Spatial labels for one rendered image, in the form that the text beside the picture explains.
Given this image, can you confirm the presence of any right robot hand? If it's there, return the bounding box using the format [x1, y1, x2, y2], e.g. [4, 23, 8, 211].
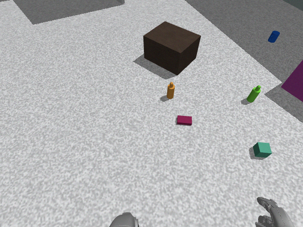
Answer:
[255, 197, 294, 227]

